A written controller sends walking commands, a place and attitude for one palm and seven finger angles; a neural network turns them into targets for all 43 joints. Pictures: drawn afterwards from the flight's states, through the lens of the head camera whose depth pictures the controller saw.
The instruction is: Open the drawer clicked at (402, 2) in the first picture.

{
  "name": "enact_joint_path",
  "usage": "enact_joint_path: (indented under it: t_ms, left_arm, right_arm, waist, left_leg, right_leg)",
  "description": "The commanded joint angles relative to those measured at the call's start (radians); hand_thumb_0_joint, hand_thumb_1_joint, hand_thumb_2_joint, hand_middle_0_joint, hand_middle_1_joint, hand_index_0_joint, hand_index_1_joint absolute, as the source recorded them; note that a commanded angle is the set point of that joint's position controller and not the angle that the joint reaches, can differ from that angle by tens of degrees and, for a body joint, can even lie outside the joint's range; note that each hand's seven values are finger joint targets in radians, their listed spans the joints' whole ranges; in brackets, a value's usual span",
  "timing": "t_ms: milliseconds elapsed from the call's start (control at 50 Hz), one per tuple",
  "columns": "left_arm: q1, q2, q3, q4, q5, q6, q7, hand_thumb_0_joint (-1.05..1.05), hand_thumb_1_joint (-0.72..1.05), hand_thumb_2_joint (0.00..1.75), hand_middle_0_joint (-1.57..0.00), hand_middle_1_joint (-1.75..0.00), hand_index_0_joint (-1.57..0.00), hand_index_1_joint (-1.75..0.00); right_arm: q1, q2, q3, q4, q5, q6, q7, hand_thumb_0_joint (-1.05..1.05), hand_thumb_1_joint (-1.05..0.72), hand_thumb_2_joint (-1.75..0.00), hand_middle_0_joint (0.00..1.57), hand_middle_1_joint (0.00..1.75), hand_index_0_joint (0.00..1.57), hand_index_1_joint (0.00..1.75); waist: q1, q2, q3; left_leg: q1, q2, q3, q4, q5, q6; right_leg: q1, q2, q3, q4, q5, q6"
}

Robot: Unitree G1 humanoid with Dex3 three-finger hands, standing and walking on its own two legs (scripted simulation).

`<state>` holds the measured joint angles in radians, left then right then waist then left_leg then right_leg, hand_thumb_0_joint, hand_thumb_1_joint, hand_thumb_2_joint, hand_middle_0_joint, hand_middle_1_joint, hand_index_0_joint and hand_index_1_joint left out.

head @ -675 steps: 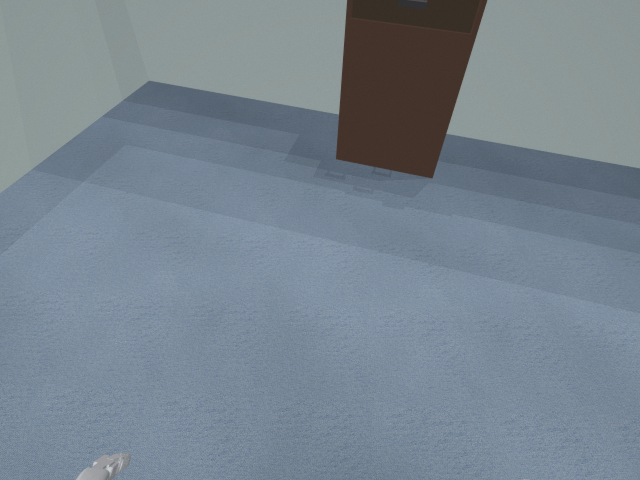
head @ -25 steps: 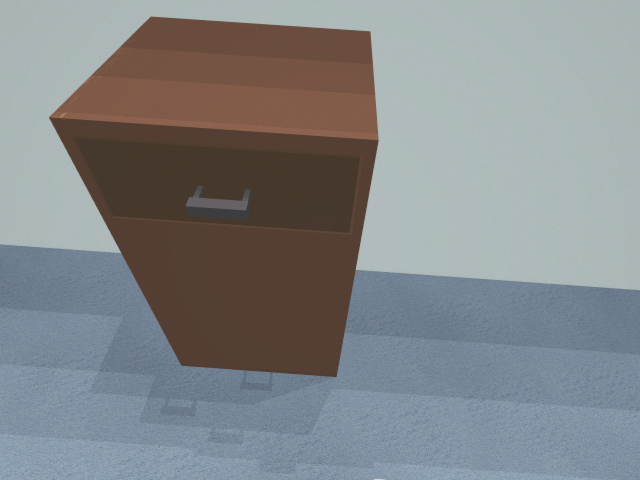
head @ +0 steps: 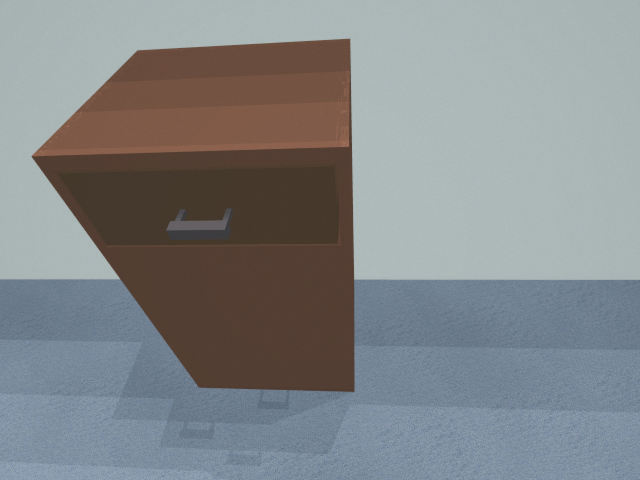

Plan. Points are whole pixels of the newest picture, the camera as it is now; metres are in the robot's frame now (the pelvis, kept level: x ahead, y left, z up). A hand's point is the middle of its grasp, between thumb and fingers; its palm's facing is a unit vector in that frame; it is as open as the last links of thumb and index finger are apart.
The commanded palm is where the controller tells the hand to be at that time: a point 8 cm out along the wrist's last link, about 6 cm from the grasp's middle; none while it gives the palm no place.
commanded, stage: look again from close up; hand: left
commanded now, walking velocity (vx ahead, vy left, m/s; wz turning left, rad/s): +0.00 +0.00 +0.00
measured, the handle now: (202, 221) +0.52 +0.24 +0.03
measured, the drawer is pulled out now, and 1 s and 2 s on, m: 0.00 0.00 0.00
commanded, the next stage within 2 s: raise the hand with hooked fingers in 0.04 s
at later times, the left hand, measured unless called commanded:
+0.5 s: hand (164, 461) +0.16 +0.20 -0.02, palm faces +0.02 -0.29 -0.96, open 8.3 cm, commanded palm +0.12 +0.23 +0.00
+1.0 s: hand (124, 408) +0.20 +0.25 +0.03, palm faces +0.03 -0.12 -0.99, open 11.2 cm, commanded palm +0.17 +0.25 +0.08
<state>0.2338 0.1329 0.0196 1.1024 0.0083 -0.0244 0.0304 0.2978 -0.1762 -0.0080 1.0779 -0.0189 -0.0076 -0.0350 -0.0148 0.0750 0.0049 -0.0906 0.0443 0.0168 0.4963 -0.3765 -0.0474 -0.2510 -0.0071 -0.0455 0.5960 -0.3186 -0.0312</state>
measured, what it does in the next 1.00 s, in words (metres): shifts its weight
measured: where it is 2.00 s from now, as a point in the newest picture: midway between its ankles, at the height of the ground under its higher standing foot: outside the picture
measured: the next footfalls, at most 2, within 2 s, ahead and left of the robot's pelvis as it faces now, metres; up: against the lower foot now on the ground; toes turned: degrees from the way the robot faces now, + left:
none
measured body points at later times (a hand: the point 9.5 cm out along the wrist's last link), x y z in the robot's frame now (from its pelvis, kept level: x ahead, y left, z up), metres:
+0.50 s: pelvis -0.07 +0.01 -0.02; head -0.06 -0.02 +0.43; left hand +0.15 +0.21 +0.03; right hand +0.16 -0.25 -0.07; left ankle -0.07 +0.15 -0.73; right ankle +0.00 -0.10 -0.73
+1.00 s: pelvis -0.07 +0.04 -0.01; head -0.07 +0.01 +0.44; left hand +0.19 +0.25 +0.08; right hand +0.10 -0.15 -0.12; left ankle -0.07 +0.15 -0.73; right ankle +0.00 -0.09 -0.73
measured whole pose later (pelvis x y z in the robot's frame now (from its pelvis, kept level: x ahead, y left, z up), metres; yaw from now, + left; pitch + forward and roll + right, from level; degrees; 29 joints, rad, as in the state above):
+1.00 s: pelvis -0.07 +0.04 -0.01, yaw -2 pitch +1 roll +2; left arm 0.10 0.33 -0.14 0.04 1.02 0.12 0.20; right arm 0.18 -0.18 0.05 0.60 -0.04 0.10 -0.01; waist 0.06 0.05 -0.03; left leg -0.31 -0.02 0.06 0.65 -0.36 0.02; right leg -0.46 -0.04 0.06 0.67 -0.23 0.01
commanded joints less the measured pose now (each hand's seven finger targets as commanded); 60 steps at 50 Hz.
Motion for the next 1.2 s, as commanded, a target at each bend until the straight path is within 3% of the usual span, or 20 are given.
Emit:
enact_joint_path:
  t_ms: [0,100,120,140,160,180,200,220,260,300,360,400,520,580,660,700,820,920,1060,1180]
  left_arm:
    - [0.041,0.128,0.02,-0.035,-0.001,-0.007,0.003,0.0,0.9,0.9,-0.2,-0.3,-0.2,-0.3]
    - [0.055,0.131,0.022,-0.029,-0.001,-0.007,0.002,0.0,0.9,0.9,-0.2,-0.3,-0.2,-0.3]
    - [0.235,0.204,0.041,0.021,0.001,-0.028,0.048,0.0,0.9,0.9,-0.2,-0.3,-0.2,-0.3]
    - [-0.63,0.496,-0.01,-1.429,0.204,-0.229,0.031,0.0,0.88,0.89,-0.2,-0.32,-0.2,-0.32]
    - [-0.137,0.415,0.024,-1.138,0.227,-0.129,0.104,0.0,0.85,0.88,-0.2,-0.33,-0.2,-0.33]
    - [-0.104,0.322,0.001,-1.109,0.172,-0.056,0.176,0.0,0.83,0.87,-0.21,-0.34,-0.21,-0.34]
    - [0.097,0.154,-0.095,-1.032,0.207,0.013,0.189,0.0,0.81,0.86,-0.21,-0.36,-0.21,-0.36]
    - [-0.02,0.17,-0.109,-1.165,0.257,0.003,0.199,0.0,0.78,0.85,-0.21,-0.37,-0.21,-0.37]
    - [0.068,0.253,-0.052,-1.135,0.435,-0.017,0.245,0.0,0.74,0.83,-0.21,-0.4,-0.21,-0.4]
    - [0.129,0.266,-0.034,-1.087,0.607,-0.009,0.28,0.0,0.69,0.81,-0.22,-0.43,-0.22,-0.43]
    - [0.375,0.195,-0.067,-1.01,0.82,-0.012,0.338,0.0,0.62,0.78,-0.22,-0.48,-0.22,-0.48]
    - [0.336,0.224,-0.058,-1.079,0.929,-0.027,0.362,0.0,0.57,0.76,-0.22,-0.51,-0.22,-0.51]
    - [0.01,0.296,-0.034,-1.235,1.134,0.0,0.459,0.0,0.43,0.7,-0.23,-0.6,-0.23,-0.6]
    - [-0.303,0.371,-0.019,-1.383,1.17,-0.025,0.507,0.0,0.36,0.67,-0.24,-0.64,-0.24,-0.64]
    - [-0.334,0.348,-0.059,-1.376,1.107,-0.048,0.515,0.0,0.27,0.63,-0.25,-0.7,-0.25,-0.7]
    - [-0.335,0.342,-0.065,-1.323,1.08,-0.009,0.496,0.0,0.22,0.61,-0.25,-0.74,-0.25,-0.74]
    - [-0.252,0.299,-0.115,-1.158,1.026,0.165,0.322,0.0,0.08,0.55,-0.26,-0.82,-0.26,-0.82]
    - [-0.232,0.35,-0.078,-1.236,1.015,0.153,0.186,0.0,-0.03,0.5,-0.27,-0.9,-0.27,-0.9]
    - [-0.337,0.43,0.025,-1.398,1.032,0.033,0.249,0.0,-0.2,0.43,-0.28,-1.0,-0.28,-1.0]
    - [-0.448,0.43,0.003,-1.342,0.993,0.067,0.259,0.0,-0.34,0.37,-0.29,-1.1,-0.29,-1.1]
  right_arm:
    - [0.115,-0.041,0.0,-0.001,0.0,-0.008,-0.002,0.0,-0.9,-0.9,0.2,0.3,0.2,0.3]
    - [0.107,-0.044,0.002,0.006,0.004,-0.007,-0.003,0.0,-0.9,-0.9,0.2,0.3,0.2,0.3]
    - [-0.055,-0.105,-0.027,-0.066,0.012,-0.015,0.005,0.0,-0.9,-0.9,0.2,0.3,0.2,0.3]
    - [-0.105,-0.256,-0.032,-0.416,0.042,-0.185,-0.047,0.0,-0.9,-0.9,0.2,0.3,0.2,0.3]
    - [-0.091,-0.172,-0.033,-0.354,0.016,-0.265,-0.071,0.0,-0.9,-0.9,0.2,0.3,0.2,0.3]
    - [-0.147,-0.173,-0.043,-0.298,0.052,-0.284,-0.078,0.0,-0.9,-0.9,0.2,0.3,0.2,0.3]
    - [-0.14,-0.111,-0.016,-0.327,0.061,-0.293,-0.077,0.0,-0.9,-0.9,0.2,0.3,0.2,0.3]
    - [-0.19,-0.146,-0.012,-0.4,0.063,-0.307,-0.073,0.0,-0.9,-0.9,0.2,0.3,0.2,0.3]
    - [-0.161,-0.174,-0.036,-0.425,0.021,-0.291,-0.07,0.0,-0.9,-0.9,0.2,0.3,0.2,0.3]
    - [-0.164,-0.171,-0.047,-0.499,-0.001,-0.253,-0.054,0.0,-0.9,-0.9,0.2,0.3,0.2,0.3]
    - [-0.225,-0.178,-0.066,-0.604,-0.03,-0.166,-0.001,0.0,-0.9,-0.9,0.2,0.3,0.2,0.3]
    - [-0.27,-0.183,-0.059,-0.65,-0.022,-0.101,0.035,0.0,-0.9,-0.9,0.2,0.3,0.2,0.3]
    - [-0.309,-0.158,-0.057,-0.714,-0.037,-0.009,0.05,0.0,-0.9,-0.9,0.2,0.3,0.2,0.3]
    - [-0.306,-0.144,-0.058,-0.706,-0.063,0.004,0.032,0.0,-0.9,-0.9,0.2,0.3,0.2,0.3]
    - [-0.3,-0.136,-0.05,-0.688,-0.069,-0.005,0.018,0.0,-0.9,-0.9,0.2,0.3,0.2,0.3]
    - [-0.318,-0.138,-0.039,-0.677,-0.067,0.003,0.012,0.0,-0.9,-0.9,0.2,0.3,0.2,0.3]
    - [-0.356,-0.146,-0.012,-0.663,-0.02,0.044,0.001,0.0,-0.9,-0.9,0.2,0.3,0.2,0.3]
    - [-0.339,-0.152,0.0,-0.671,-0.017,0.049,0.001,0.0,-0.9,-0.9,0.2,0.3,0.2,0.3]
    - [-0.309,-0.151,-0.018,-0.652,-0.032,0.028,0.005,0.0,-0.9,-0.9,0.2,0.3,0.2,0.3]
    - [-0.313,-0.16,-0.031,-0.616,-0.013,0.024,-0.004,0.0,-0.9,-0.9,0.2,0.3,0.2,0.3]
  waist:
    - [-0.008,-0.062,0.06]
    - [0.0,-0.083,0.044]
    - [0.111,-0.508,0.073]
    - [-0.016,-0.085,-0.365]
    - [0.04,0.11,-0.382]
    - [0.054,0.28,-0.261]
    - [0.034,0.134,-0.172]
    - [0.021,0.071,-0.041]
    - [0.019,-0.216,-0.07]
    - [0.051,-0.291,-0.084]
    - [0.121,-0.307,-0.025]
    - [0.151,-0.271,-0.087]
    - [0.112,-0.097,-0.2]
    - [0.052,-0.077,-0.279]
    - [0.032,0.044,-0.295]
    - [0.025,0.027,-0.255]
    - [0.088,-0.118,-0.172]
    - [0.124,-0.114,-0.153]
    - [0.115,-0.014,-0.184]
    - [0.089,-0.025,-0.201]
  left_leg:
    - [-0.083,0.033,-0.016,-0.085,0.251,0.056]
    - [-0.086,0.033,-0.008,-0.09,0.217,0.053]
    - [-0.298,0.029,0.05,0.224,0.114,0.03]
    - [-0.052,-0.066,0.016,0.085,0.246,0.113]
    - [-0.03,-0.062,0.046,-0.038,0.467,0.12]
    - [-0.044,-0.042,0.043,-0.05,0.381,0.083]
    - [-0.12,-0.027,0.0,-0.068,0.351,0.069]
    - [-0.18,-0.037,-0.026,-0.068,0.295,0.069]
    - [-0.237,-0.064,0.005,0.029,0.28,0.095]
    - [-0.335,-0.1,0.014,0.068,0.162,0.084]
    - [-0.445,-0.111,0.021,0.075,0.035,0.06]
    - [-0.473,-0.114,0.032,0.086,0.05,0.053]
    - [-0.439,-0.126,0.037,0.148,-0.006,0.071]
    - [-0.35,-0.116,0.001,0.219,-0.037,0.078]
    - [-0.259,-0.106,-0.021,0.226,-0.015,0.075]
    - [-0.288,-0.1,-0.031,0.195,-0.009,0.074]
    - [-0.361,-0.059,-0.037,0.024,-0.01,0.062]
    - [-0.341,-0.048,-0.029,-0.042,0.06,0.068]
    - [-0.263,-0.058,-0.04,-0.052,0.168,0.068]
    - [-0.195,-0.069,-0.03,-0.056,0.223,0.06]
  right_leg:
    - [0.058,-0.094,0.103,-0.12,0.352,-0.027]
    - [0.084,-0.102,0.11,-0.14,0.347,-0.029]
    - [0.206,-0.167,0.202,-0.145,1.089,0.071]
    - [0.205,-0.112,0.316,-0.057,0.889,-0.011]
    - [0.207,-0.053,0.206,0.002,0.579,-0.041]
    - [0.048,-0.044,0.127,-0.059,0.289,-0.028]
    - [0.01,-0.019,0.095,-0.064,0.214,-0.015]
    - [-0.049,-0.014,0.108,-0.076,0.177,-0.015]
    - [-0.118,-0.001,0.138,-0.083,0.119,-0.001]
    - [-0.157,-0.01,0.151,-0.086,-0.084,0.006]
    - [-0.177,-0.001,0.158,-0.089,-0.225,-0.019]
    - [-0.148,-0.005,0.17,-0.047,-0.156,-0.036]
    - [-0.202,0.005,0.157,0.015,-0.164,-0.04]
    - [-0.313,0.001,0.168,0.03,-0.223,-0.028]
    - [-0.36,0.005,0.124,0.056,-0.164,-0.035]
    - [-0.314,0.012,0.09,0.054,-0.11,-0.032]
    - [-0.11,0.013,0.041,0.009,-0.043,-0.019]
    - [0.011,0.008,0.048,-0.014,0.009,-0.025]
    - [0.052,0.014,0.068,-0.035,0.108,-0.031]
    - [0.046,0.007,0.054,-0.077,0.15,-0.024]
